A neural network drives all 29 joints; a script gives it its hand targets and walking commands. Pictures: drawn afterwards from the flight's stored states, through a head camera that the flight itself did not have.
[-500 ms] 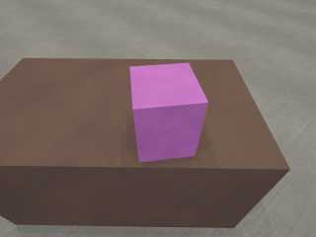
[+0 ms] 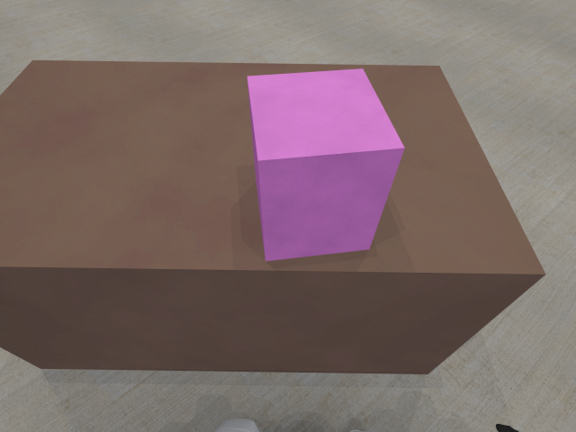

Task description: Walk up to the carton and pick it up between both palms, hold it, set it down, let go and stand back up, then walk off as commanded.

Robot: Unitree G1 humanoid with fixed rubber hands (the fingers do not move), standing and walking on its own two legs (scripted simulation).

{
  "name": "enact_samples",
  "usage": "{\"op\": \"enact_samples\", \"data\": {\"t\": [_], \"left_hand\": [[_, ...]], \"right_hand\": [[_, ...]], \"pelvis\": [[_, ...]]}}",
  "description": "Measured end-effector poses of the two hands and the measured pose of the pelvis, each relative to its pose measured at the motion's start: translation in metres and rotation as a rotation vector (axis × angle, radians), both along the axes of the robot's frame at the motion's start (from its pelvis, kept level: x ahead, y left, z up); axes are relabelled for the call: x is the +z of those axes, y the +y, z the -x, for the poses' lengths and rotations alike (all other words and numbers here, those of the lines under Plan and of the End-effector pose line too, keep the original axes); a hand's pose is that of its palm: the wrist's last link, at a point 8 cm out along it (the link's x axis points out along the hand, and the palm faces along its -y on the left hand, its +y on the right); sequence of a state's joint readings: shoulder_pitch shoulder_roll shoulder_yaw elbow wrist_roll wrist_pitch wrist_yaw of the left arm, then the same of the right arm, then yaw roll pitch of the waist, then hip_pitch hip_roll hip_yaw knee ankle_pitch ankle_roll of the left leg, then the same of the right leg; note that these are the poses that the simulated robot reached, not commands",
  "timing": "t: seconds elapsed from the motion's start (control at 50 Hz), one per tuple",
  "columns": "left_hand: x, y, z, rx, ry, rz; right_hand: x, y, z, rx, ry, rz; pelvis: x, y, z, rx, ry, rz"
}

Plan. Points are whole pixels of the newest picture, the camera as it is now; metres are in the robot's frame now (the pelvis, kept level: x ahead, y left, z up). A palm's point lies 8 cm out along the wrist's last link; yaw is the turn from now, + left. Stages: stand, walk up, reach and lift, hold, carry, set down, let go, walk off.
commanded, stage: walk off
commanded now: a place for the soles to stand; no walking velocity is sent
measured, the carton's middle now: (312, 168) +0.53 +0.02 +0.03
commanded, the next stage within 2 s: none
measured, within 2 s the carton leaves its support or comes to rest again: neither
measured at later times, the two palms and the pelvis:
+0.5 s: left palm out of the picture -0.06 +0.31 -0.16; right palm out of the picture +0.05 -0.29 -0.09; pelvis -0.08 +0.00 -0.01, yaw +0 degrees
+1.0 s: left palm out of the picture -0.15 +0.33 -0.12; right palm out of the picture -0.04 -0.30 -0.12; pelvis -0.19 +0.01 -0.02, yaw +5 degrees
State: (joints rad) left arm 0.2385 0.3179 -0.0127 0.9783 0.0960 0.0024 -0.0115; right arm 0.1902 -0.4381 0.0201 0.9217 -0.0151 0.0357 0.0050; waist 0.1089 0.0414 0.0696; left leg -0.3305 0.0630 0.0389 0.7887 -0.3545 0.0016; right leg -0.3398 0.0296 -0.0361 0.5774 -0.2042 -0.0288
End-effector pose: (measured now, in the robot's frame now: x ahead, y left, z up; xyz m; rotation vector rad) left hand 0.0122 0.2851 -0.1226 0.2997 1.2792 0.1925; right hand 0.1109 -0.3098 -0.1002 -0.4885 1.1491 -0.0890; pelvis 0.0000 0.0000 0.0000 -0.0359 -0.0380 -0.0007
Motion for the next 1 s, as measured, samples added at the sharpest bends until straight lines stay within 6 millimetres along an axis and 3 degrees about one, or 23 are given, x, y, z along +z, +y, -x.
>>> {"op": "enact_samples", "data": {"t": [0.16, 0.26, 0.36, 0.46, 0.6, 0.7, 0.8, 0.86, 0.92, 1.0], "left_hand": [[-0.028, 0.035, 0.019, -0.007, 0.03, 0.013], [-0.037, 0.037, 0.032, -0.028, 0.061, 0.034], [-0.04, 0.032, 0.048, -0.045, 0.08, 0.035], [-0.038, 0.025, 0.069, -0.049, 0.088, 0.01], [-0.032, 0.01, 0.096, -0.047, 0.07, -0.058], [-0.009, 0.008, 0.121, -0.021, 0.042, -0.114], [0.019, 0.022, 0.128, -0.018, -0.004, -0.17], [0.026, 0.03, 0.131, -0.016, -0.047, -0.186], [0.023, 0.038, 0.14, -0.012, -0.076, -0.178], [0.001, 0.047, 0.16, -0.002, -0.084, -0.134]], "right_hand": [[0.015, 0.024, 0.026, 0.007, 0.029, 0.068], [0.028, 0.04, 0.025, 0.021, -0.031, 0.064], [0.029, 0.042, 0.037, 0.033, -0.053, 0.06], [0.019, 0.03, 0.057, 0.039, -0.048, 0.048], [-0.01, -0.004, 0.077, 0.053, -0.076, 0.014], [-0.023, -0.017, 0.091, 0.067, -0.067, -0.011], [-0.024, -0.02, 0.109, 0.077, -0.039, -0.01], [-0.025, -0.016, 0.119, 0.098, -0.013, 0.003], [-0.024, -0.007, 0.129, 0.121, 0.004, 0.01], [-0.019, 0.012, 0.148, 0.13, 0.006, 0.023]], "pelvis": [[-0.008, 0.023, 0.023, 0.015, -0.031, 0.029], [-0.005, 0.025, 0.036, 0.004, -0.023, 0.023], [-0.006, 0.022, 0.054, -0.002, -0.027, 0.015], [-0.011, 0.011, 0.074, -0.002, -0.053, 0.0], [-0.028, -0.017, 0.103, -0.006, -0.069, -0.04], [-0.027, -0.027, 0.122, 0.014, -0.102, -0.048], [-0.017, -0.021, 0.141, 0.026, -0.07, -0.037], [-0.016, -0.015, 0.154, 0.046, -0.051, -0.026], [-0.017, -0.007, 0.169, 0.067, -0.037, -0.012], [-0.024, 0.006, 0.188, 0.082, -0.049, -0.005]]}}
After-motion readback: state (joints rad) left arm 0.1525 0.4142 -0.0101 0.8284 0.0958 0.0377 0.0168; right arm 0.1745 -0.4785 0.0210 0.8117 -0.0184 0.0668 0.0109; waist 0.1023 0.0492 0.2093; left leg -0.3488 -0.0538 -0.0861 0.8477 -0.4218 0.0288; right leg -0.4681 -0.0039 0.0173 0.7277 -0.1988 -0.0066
